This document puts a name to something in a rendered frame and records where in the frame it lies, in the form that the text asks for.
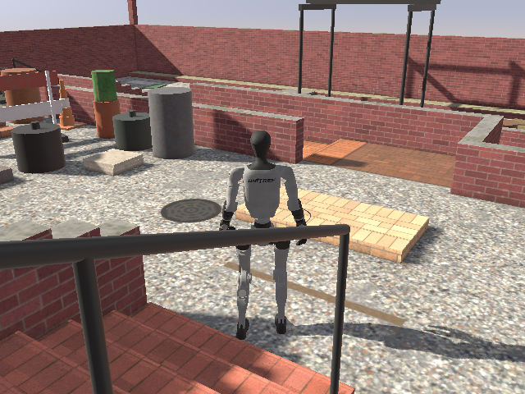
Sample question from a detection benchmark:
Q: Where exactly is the left robot forearm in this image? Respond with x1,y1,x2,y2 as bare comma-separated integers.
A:
220,201,234,230

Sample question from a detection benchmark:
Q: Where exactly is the robot right thigh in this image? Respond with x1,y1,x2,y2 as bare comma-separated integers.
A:
273,241,290,283

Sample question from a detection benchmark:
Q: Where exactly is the right robot upper arm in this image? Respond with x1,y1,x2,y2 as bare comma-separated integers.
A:
278,165,300,211

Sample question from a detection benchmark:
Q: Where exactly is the left robot upper arm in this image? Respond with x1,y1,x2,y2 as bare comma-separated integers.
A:
225,167,244,213

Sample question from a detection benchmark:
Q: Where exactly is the right robot forearm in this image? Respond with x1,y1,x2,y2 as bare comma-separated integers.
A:
291,199,307,227

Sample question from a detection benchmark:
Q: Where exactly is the robot left foot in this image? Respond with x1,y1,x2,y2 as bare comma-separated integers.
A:
236,319,249,340

